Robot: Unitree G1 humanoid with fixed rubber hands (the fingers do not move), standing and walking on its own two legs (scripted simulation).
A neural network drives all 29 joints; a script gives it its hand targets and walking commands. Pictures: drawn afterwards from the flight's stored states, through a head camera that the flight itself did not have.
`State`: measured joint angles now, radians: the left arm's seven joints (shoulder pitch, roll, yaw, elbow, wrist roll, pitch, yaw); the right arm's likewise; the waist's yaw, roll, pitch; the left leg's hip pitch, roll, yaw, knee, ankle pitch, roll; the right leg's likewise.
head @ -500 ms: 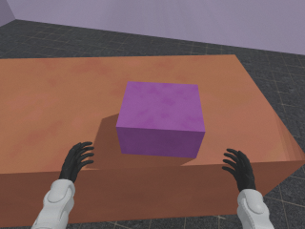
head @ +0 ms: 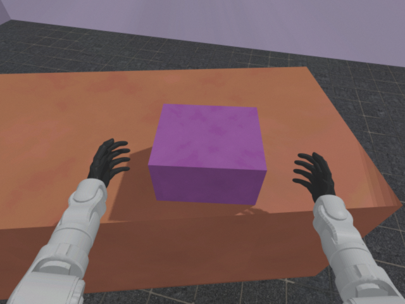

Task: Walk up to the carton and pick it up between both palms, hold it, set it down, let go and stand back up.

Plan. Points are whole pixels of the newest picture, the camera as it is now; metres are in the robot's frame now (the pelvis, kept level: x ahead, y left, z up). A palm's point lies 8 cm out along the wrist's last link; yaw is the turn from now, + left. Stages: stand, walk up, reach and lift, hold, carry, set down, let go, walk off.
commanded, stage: reach and lift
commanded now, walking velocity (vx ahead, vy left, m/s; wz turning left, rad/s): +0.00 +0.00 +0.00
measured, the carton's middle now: (207, 152) +0.50 +0.00 -0.03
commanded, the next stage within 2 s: none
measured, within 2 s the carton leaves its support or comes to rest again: neither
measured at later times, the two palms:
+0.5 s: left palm (104, 139) +0.42 +0.23 +0.10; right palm (323, 148) +0.41 -0.24 +0.10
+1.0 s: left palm (106, 110) +0.47 +0.23 +0.14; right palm (322, 118) +0.46 -0.24 +0.13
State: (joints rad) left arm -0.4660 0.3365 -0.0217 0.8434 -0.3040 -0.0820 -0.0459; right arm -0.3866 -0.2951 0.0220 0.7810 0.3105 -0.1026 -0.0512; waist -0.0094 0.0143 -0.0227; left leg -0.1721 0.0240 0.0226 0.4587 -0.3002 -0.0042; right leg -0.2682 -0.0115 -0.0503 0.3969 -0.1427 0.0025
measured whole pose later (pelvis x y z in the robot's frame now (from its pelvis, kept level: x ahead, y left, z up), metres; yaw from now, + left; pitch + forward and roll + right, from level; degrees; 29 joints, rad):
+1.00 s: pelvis -0.01 -0.01 -0.02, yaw +2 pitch +21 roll -1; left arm -1.27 0.46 -0.32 1.52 -0.52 -0.14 -0.04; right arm -1.17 -0.42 0.16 1.35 0.49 -0.06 0.01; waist -0.05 0.01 -0.21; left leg -0.68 0.02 -0.02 0.61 -0.29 -0.02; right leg -0.74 -0.03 -0.09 0.51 -0.13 -0.01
